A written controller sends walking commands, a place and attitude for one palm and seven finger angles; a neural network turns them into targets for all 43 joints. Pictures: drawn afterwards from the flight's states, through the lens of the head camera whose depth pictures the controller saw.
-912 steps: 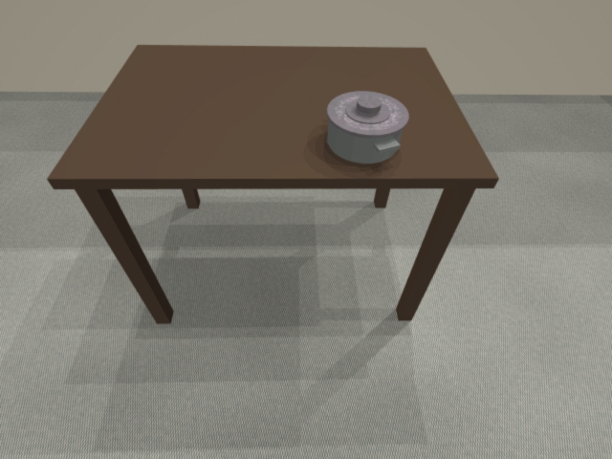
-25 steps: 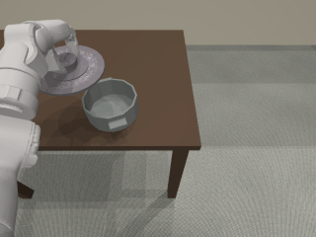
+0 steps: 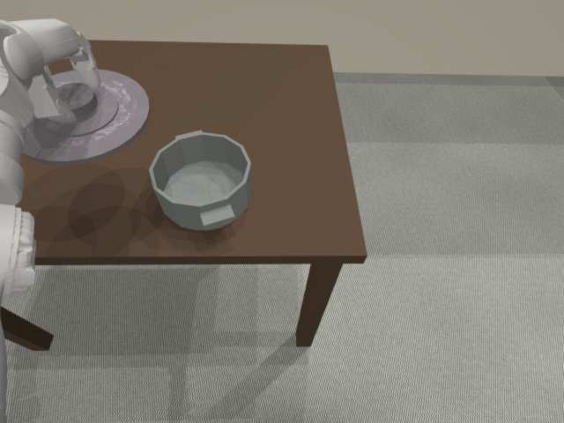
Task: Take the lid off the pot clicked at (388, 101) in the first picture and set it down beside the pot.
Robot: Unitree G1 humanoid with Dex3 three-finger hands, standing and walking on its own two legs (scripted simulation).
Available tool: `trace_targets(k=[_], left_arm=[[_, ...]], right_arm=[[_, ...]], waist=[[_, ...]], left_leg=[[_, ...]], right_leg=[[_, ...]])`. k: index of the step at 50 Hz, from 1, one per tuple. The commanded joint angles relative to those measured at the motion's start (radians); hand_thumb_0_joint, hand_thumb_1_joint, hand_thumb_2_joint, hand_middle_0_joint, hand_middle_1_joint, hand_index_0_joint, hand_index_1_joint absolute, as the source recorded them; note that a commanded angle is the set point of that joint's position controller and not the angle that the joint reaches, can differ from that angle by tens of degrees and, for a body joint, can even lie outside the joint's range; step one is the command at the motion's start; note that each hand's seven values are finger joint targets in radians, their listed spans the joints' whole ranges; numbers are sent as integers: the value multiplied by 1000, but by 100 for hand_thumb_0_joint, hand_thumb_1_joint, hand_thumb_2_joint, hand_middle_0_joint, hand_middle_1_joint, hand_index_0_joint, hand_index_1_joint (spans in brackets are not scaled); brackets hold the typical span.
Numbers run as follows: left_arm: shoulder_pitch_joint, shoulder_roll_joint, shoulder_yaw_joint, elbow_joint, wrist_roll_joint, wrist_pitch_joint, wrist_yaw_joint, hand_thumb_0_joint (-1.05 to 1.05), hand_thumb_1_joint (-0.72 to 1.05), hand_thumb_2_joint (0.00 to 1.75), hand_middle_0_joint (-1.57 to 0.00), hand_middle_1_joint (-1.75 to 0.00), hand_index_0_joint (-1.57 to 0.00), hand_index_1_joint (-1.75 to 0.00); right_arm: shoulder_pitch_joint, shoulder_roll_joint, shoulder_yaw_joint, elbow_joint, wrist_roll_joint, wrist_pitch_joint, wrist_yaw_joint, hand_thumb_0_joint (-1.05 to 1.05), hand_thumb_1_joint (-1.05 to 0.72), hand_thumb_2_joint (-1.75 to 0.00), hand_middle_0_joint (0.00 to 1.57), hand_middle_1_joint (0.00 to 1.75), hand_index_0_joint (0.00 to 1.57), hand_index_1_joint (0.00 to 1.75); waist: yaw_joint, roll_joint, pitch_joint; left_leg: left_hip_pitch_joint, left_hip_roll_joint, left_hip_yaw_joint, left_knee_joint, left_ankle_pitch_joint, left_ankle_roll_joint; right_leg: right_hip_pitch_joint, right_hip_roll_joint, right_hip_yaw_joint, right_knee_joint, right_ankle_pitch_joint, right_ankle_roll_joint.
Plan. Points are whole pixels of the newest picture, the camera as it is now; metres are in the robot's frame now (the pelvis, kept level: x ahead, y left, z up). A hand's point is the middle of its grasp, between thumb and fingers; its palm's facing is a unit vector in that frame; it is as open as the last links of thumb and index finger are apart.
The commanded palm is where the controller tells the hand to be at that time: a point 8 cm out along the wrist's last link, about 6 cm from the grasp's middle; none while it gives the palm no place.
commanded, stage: move the lid sideways beside the pot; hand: left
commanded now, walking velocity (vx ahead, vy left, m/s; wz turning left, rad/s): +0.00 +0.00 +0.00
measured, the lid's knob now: (73, 100) +0.51 +0.27 +0.17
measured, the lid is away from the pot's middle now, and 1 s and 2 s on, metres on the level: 0.15 0.26 0.24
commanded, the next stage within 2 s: lower the lid onto the table in 1.72 s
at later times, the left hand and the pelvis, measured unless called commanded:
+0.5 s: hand (8, 103) +0.47 +0.32 +0.20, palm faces -0.37 -0.10 -0.93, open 8.7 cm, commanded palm +0.51 +0.32 +0.28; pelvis -0.01 +0.02 +0.00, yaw +0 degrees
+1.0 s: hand out of the picture +0.46 +0.37 +0.20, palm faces -0.37 -0.10 -0.92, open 8.7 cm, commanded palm +0.50 +0.36 +0.28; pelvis +0.00 +0.02 -0.01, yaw +3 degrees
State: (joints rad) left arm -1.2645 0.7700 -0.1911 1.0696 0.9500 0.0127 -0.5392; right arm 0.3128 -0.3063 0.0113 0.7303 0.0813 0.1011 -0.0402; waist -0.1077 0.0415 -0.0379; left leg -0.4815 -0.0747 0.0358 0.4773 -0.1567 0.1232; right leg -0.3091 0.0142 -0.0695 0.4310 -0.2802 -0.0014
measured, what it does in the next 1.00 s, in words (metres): stands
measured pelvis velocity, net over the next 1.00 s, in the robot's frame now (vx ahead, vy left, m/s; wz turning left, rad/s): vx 0.00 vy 0.02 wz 0.04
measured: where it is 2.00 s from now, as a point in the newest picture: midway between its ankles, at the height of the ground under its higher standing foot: outside the picture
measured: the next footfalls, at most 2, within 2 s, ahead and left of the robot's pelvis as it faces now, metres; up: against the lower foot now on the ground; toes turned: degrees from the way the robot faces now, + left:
none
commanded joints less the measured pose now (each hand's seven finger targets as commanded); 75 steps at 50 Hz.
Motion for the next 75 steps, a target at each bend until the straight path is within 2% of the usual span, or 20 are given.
trace_targets(k=[1,3,10,13,15,18,24,28,32,34,38,42,46,50,53,56,59,62,69,75], left_arm=[[-659,311,106,-246,-5,-12,63,0,60,99,-82,-113,-68,-107],[-658,252,60,-259,-11,-18,64,0,60,99,-82,-113,-68,-107],[-673,319,100,-213,3,-24,63,0,60,99,-82,-113,-68,-107],[-663,249,40,-183,-4,-27,59,0,60,99,-82,-113,-68,-107],[-681,307,81,-187,18,-33,63,0,60,99,-82,-113,-68,-107],[-673,297,69,-202,7,-48,61,0,60,99,-82,-113,-68,-107],[-653,389,125,-158,9,-61,57,0,60,99,-82,-113,-68,-107],[-661,331,71,-193,13,-76,52,0,60,99,-82,-113,-68,-107],[-654,455,164,-195,18,-88,53,0,60,99,-82,-113,-68,-107],[-665,494,186,-228,15,-97,52,0,60,99,-82,-113,-68,-107],[-646,352,84,-198,10,-94,39,0,60,99,-82,-113,-68,-107],[-600,444,143,-127,20,-80,39,0,60,99,-82,-113,-68,-107],[-684,336,67,-207,20,-73,35,0,60,99,-82,-113,-68,-107],[-689,432,143,-252,13,-83,37,0,60,99,-82,-113,-68,-107],[-689,268,28,-262,-27,-85,24,0,60,99,-82,-113,-68,-107],[-718,279,49,-256,-17,-80,30,0,60,99,-82,-113,-68,-107],[-642,367,119,-190,-17,-83,37,0,60,99,-82,-113,-68,-107],[-673,249,22,-167,-30,-70,32,0,60,99,-82,-113,-68,-107],[-731,367,93,-254,-3,-101,53,0,60,99,-82,-113,-68,-107],[-666,385,105,-174,-12,-95,49,0,60,99,-82,-113,-68,-107]], right_arm=[[57,-187,-55,-76,0,-24,-20,0,-90,-90,20,30,20,30],[60,-189,-57,-80,3,-29,-22,0,-90,-90,20,30,20,30],[64,-194,-52,-70,-4,-31,-28,0,-90,-90,20,30,20,30],[66,-201,-50,-69,6,-33,-32,0,-90,-90,20,30,20,30],[70,-201,-50,-62,-4,-35,-33,0,-90,-90,20,30,20,30],[71,-203,-45,-69,0,-41,-42,0,-90,-90,20,30,20,30],[83,-210,-40,-56,2,-39,-51,0,-90,-90,20,30,20,30],[81,-211,-40,-60,10,-46,-56,0,-90,-90,20,30,20,30],[90,-212,-37,-60,4,-49,-62,0,-90,-90,20,30,20,30],[93,-214,-36,-63,0,-46,-64,0,-90,-90,20,30,20,30],[105,-211,-46,-56,7,-44,-58,0,-90,-90,20,30,20,30],[99,-213,-38,-56,9,-31,-53,0,-90,-90,20,30,20,30],[114,-210,-49,-43,3,-28,-45,0,-90,-90,20,30,20,30],[97,-207,-45,-55,1,-36,-55,0,-90,-90,20,30,20,30],[90,-206,-50,-46,11,-40,-55,0,-90,-90,20,30,20,30],[93,-206,-52,-29,0,-43,-50,0,-90,-90,20,30,20,30],[75,-206,-37,-38,5,-41,-54,0,-90,-90,20,30,20,30],[86,-204,-37,-29,14,-42,-51,0,-90,-90,20,30,20,30],[72,-204,-20,-56,12,-58,-64,0,-90,-90,20,30,20,30],[95,-199,-18,-56,16,-63,-69,0,-90,-90,20,30,20,30]], waist=[[-7,97,-470],[-7,134,-475],[-4,88,-483],[-6,116,-436],[-1,130,-450],[5,143,-471],[3,77,-455],[8,175,-454],[12,128,-493],[14,129,-547],[7,208,-490],[6,107,-471],[0,211,-496],[3,162,-572],[0,200,-526],[-2,188,-497],[7,105,-485],[-10,74,-410],[10,176,-484],[-2,93,-458]], left_leg=[[626,69,-181,13,312,-46],[655,77,-193,12,350,-65],[617,73,-199,-2,219,-59],[629,89,-232,-21,196,-85],[637,88,-234,-17,171,-85],[650,90,-238,-11,205,-93],[585,89,-224,-9,150,-76],[666,106,-257,-6,231,-109],[626,95,-239,13,196,-84],[640,93,-232,34,311,-95],[717,115,-266,33,415,-133],[581,90,-215,49,262,-78],[724,114,-270,61,423,-133],[705,99,-257,65,360,-98],[738,109,-275,49,351,-127],[737,114,-311,35,249,-137],[609,88,-254,47,129,-97],[572,88,-247,33,78,-99],[626,93,-267,29,83,-114],[546,84,-231,47,68,-86]], right_leg=[[-210,50,18,-60,135,-45],[-243,48,10,-57,130,-50],[-228,46,20,-58,87,-44],[-292,44,10,-45,67,-47],[-296,48,14,-42,47,-46],[-289,44,18,-36,68,-50],[-254,43,19,-36,64,-41],[-329,48,15,-19,64,-46],[-270,49,29,-26,68,-41],[-238,50,31,-23,113,-37],[-356,58,12,-15,91,-40],[-280,53,22,-23,89,-36],[-387,67,10,-7,79,-36],[-320,64,31,-14,77,-34],[-382,60,21,-3,80,-37],[-426,63,25,11,5,-37],[-329,54,39,4,36,-41],[-343,53,21,1,32,-40],[-324,56,36,41,26,-50],[-279,55,37,29,51,-42]])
